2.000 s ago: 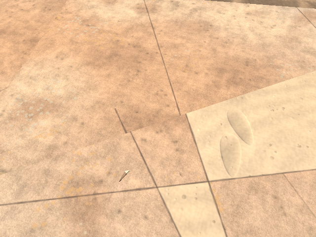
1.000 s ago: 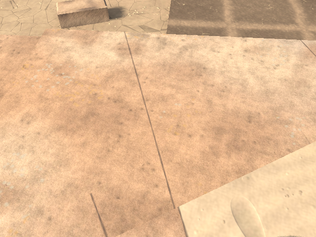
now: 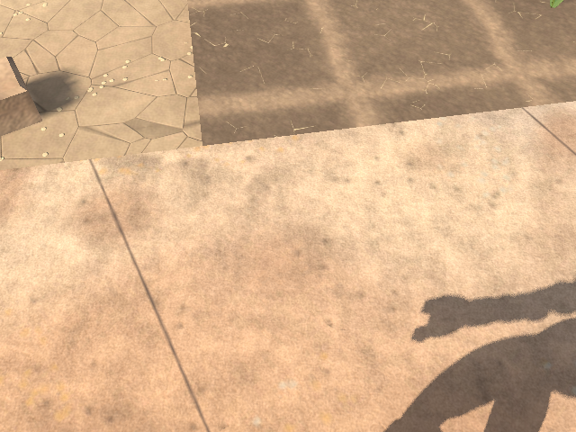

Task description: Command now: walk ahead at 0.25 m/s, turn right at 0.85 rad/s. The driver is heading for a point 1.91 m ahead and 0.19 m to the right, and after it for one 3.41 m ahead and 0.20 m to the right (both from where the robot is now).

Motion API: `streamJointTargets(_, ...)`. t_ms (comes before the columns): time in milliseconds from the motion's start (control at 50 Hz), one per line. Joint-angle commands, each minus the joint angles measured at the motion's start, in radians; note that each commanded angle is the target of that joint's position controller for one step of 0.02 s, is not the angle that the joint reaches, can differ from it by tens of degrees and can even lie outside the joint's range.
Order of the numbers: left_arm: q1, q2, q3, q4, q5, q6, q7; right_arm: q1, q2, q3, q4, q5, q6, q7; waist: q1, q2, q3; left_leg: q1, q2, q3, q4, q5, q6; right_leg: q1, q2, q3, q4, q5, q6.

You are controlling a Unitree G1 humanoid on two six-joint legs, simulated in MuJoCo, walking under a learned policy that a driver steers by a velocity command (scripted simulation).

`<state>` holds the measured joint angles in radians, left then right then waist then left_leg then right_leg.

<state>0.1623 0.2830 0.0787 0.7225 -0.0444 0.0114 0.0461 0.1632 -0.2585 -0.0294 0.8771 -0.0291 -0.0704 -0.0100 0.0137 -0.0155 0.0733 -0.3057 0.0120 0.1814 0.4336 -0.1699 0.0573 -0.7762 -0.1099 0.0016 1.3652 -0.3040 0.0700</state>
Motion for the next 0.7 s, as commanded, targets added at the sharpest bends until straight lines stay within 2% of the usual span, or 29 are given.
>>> streamJointTargets(20, 0.1, -0.016, 0.005, -0.054, 0.012, -0.023, -0.021, -0.095, -0.129, -0.035, -0.074, -0.004, -0.019, -0.025, 0.036, 0.134, -0.136, -0.017, 0.214, -0.035, -0.173, 0.54, 0.141, 0.232, 0.002, 0.0, -0.381, 0.288, -0.032)
streamJointTargets(40, 0.103, -0.024, 0.003, -0.049, 0.014, -0.028, -0.035, -0.099, -0.139, -0.04, -0.078, 0.003, -0.01, -0.029, 0.03, 0.122, -0.168, 0.058, 0.242, -0.027, -0.159, 0.573, 0.146, 0.238, 0.011, -0.016, -0.452, 0.314, -0.041)
streamJointTargets(60, 0.076, -0.018, 0.002, -0.061, 0.018, -0.028, -0.049, -0.1, -0.15, -0.045, -0.081, 0.019, 0.0, -0.033, 0.019, 0.109, -0.179, 0.116, 0.272, -0.03, -0.152, 0.582, 0.148, 0.233, 0.011, -0.024, -0.503, 0.312, -0.053)
streamJointTargets(100, 0.0, 0.008, 0.009, -0.1, 0.02, -0.019, -0.072, -0.089, -0.175, -0.054, -0.081, 0.038, 0.023, -0.036, -0.003, 0.101, -0.158, 0.188, 0.309, -0.022, -0.129, 0.53, 0.129, 0.217, 0.011, -0.039, -0.583, 0.273, -0.083)
streamJointTargets(140, -0.046, 0.047, 0.023, -0.134, 0.02, -0.005, -0.089, -0.079, -0.202, -0.067, -0.085, 0.047, 0.041, -0.031, -0.015, 0.103, -0.129, 0.227, 0.332, -0.011, -0.098, 0.473, 0.104, 0.218, 0.02, -0.06, -0.632, 0.182, -0.115)
streamJointTargets(180, -0.04, 0.079, 0.039, -0.155, 0.02, 0.009, -0.096, -0.083, -0.222, -0.079, -0.094, 0.059, 0.052, -0.024, -0.006, 0.108, -0.115, 0.263, 0.346, 0.002, -0.034, 0.501, 0.077, 0.251, 0.044, -0.086, -0.685, 0.089, -0.148)
streamJointTargets(200, -0.004, 0.09, 0.047, -0.154, 0.02, 0.012, -0.094, -0.088, -0.223, -0.083, -0.098, 0.065, 0.057, -0.021, 0.014, 0.104, -0.127, 0.269, 0.335, 0.026, 0.042, 0.55, 0.053, 0.309, 0.07, -0.106, -0.742, 0.085, -0.169)
streamJointTargets(220, 0.084, 0.113, 0.064, -0.136, 0.022, 0.011, -0.083, -0.08, -0.21, -0.084, -0.096, 0.07, 0.063, -0.016, 0.057, 0.067, -0.162, 0.232, 0.294, 0.067, 0.197, 0.569, 0.013, 0.445, 0.109, -0.111, -0.836, 0.167, -0.203)
streamJointTargets(240, 0.183, 0.234, 0.106, -0.119, 0.027, 0.008, -0.056, -0.034, -0.196, -0.082, -0.108, 0.051, 0.065, -0.009, 0.08, -0.108, -0.191, 0.039, 0.194, 0.096, 0.473, 0.346, -0.061, 0.658, 0.042, 0.085, -0.904, 0.628, -0.278)
streamJointTargets(260, 0.165, 0.343, 0.121, -0.143, 0.041, 0.013, -0.043, -0.018, -0.123, -0.059, -0.157, -0.006, 0.056, 0.003, -0.008, -0.325, -0.237, -0.356, 0.012, 0.049, 0.8, -0.49, -0.141, 0.908, -0.147, 0.444, -0.863, 0.973, -0.453)
streamJointTargets(280, 0.154, 0.303, 0.105, -0.182, 0.065, -0.005, -0.058, -0.049, -0.146, -0.057, -0.177, 0.005, 0.041, 0.019, 0.04, -0.205, -0.417, -0.44, -0.027, -0.23, 0.947, -0.52, -0.134, 0.949, -0.232, 0.644, -0.946, 0.73, -0.533)
streamJointTargets(300, 0.113, 0.269, 0.093, -0.19, 0.055, -0.02, -0.066, -0.112, -0.167, -0.065, -0.194, 0.036, 0.032, 0.023, 0.038, -0.086, -0.356, -0.477, -0.007, -0.278, 0.94, -0.431, -0.111, 0.894, -0.206, 0.571, -0.984, 0.618, -0.482)
streamJointTargets(320, 0.057, 0.222, 0.08, -0.196, 0.028, -0.021, -0.06, -0.11, -0.163, -0.066, -0.186, 0.037, 0.032, 0.017, 0.004, -0.014, -0.285, -0.475, 0.018, -0.287, 0.875, -0.342, -0.103, 0.804, -0.161, 0.481, -0.995, 0.518, -0.416)
streamJointTargets(340, -0.004, 0.175, 0.063, -0.212, 0.014, -0.013, -0.05, -0.099, -0.171, -0.071, -0.172, 0.025, 0.04, 0.006, -0.024, 0.01, -0.236, -0.447, 0.042, -0.283, 0.805, -0.286, -0.104, 0.709, -0.13, 0.414, -1.004, 0.467, -0.369)
streamJointTargets(360, -0.043, 0.155, 0.054, -0.226, 0.019, -0.006, -0.04, -0.087, -0.179, -0.076, -0.171, 0.019, 0.051, 0.0, -0.047, -0.01, -0.223, -0.379, 0.05, -0.275, 0.758, -0.251, -0.106, 0.62, -0.107, 0.369, -1.007, 0.459, -0.347)
streamJointTargets(400, -0.041, 0.154, 0.049, -0.233, 0.046, -0.003, -0.027, -0.067, -0.146, -0.072, -0.163, 0.018, 0.063, -0.004, -0.052, -0.031, -0.24, -0.293, 0.029, -0.246, 0.7, -0.207, -0.118, 0.551, -0.071, 0.32, -1.001, 0.524, -0.337)
streamJointTargets(440, -0.001, 0.161, 0.05, -0.22, 0.051, -0.004, -0.013, -0.073, -0.108, -0.06, -0.164, 0.023, 0.066, -0.011, -0.034, -0.043, -0.256, -0.272, 0.021, -0.243, 0.612, -0.188, -0.133, 0.559, -0.061, 0.302, -0.988, 0.55, -0.335)
streamJointTargets(480, 0.008, 0.158, 0.048, -0.215, 0.05, 0.001, -0.003, -0.081, -0.093, -0.052, -0.168, 0.026, 0.07, -0.014, -0.019, -0.072, -0.263, -0.248, 0.023, -0.247, 0.541, -0.162, -0.142, 0.556, -0.054, 0.297, -0.983, 0.48, -0.327)
streamJointTargets(520, -0.001, 0.148, 0.042, -0.217, 0.055, 0.006, -0.002, -0.086, -0.097, -0.053, -0.171, 0.029, 0.074, -0.013, -0.009, -0.1, -0.251, -0.212, 0.025, -0.244, 0.486, -0.146, -0.142, 0.526, -0.05, 0.306, -0.989, 0.375, -0.319)
streamJointTargets(560, -0.003, 0.136, 0.034, -0.216, 0.06, 0.009, -0.009, -0.086, -0.1, -0.054, -0.176, 0.03, 0.073, -0.012, 0.001, -0.117, -0.231, -0.174, 0.022, -0.237, 0.434, -0.159, -0.134, 0.501, -0.051, 0.325, -0.985, 0.313, -0.314)
streamJointTargets(620, 0.0, 0.114, 0.021, -0.208, 0.061, 0.009, -0.021, -0.08, -0.093, -0.052, -0.185, 0.03, 0.065, -0.002, 0.009, -0.135, -0.21, -0.115, 0.012, -0.223, 0.32, -0.197, -0.113, 0.506, -0.055, 0.36, -0.949, 0.301, -0.305)
streamJointTargets(660, -0.021, 0.085, 0.006, -0.205, 0.053, 0.007, -0.024, -0.032, -0.069, -0.048, -0.178, 0.026, 0.053, 0.013, -0.032, -0.133, -0.207, 0.011, -0.001, -0.198, 0.108, -0.08, -0.084, 0.481, -0.025, 0.349, -0.907, 0.297, -0.269)
streamJointTargets(680, 0.007, 0.065, 0.0, -0.194, 0.052, 0.004, -0.024, -0.015, -0.071, -0.047, -0.177, 0.015, 0.048, 0.018, -0.037, -0.116, -0.197, 0.088, 0.014, -0.21, 0.003, 0.036, -0.063, 0.455, 0.007, 0.333, -0.888, 0.248, -0.225)
streamJointTargets(700, 0.04, 0.037, -0.007, -0.195, 0.063, -0.001, -0.022, 0.006, -0.132, -0.058, -0.189, -0.009, 0.045, 0.017, -0.012, -0.011, -0.201, 0.15, 0.141, -0.335, -0.033, 0.18, -0.017, 0.403, 0.077, 0.277, -0.783, 0.122, -0.16)
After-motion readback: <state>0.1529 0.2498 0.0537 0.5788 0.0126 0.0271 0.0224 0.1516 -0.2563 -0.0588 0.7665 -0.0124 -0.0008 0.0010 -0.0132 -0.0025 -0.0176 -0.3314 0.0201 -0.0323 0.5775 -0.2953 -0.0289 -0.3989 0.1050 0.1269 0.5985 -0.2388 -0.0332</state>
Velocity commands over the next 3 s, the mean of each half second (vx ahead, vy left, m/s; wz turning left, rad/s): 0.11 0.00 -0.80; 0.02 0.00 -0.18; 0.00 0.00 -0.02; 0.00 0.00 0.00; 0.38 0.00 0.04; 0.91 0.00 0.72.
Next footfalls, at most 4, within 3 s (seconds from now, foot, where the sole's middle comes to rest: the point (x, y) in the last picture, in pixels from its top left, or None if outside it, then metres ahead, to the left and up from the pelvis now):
0.24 right None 0.18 -0.14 -0.78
0.68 left None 0.25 0.09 -0.78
2.50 right None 0.29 -0.25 -0.78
3.00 left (383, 312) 0.71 -0.20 -0.78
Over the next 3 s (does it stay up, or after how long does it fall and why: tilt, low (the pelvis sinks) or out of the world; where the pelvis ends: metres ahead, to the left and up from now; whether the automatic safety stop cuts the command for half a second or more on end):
stays up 0.55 -0.21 -0.04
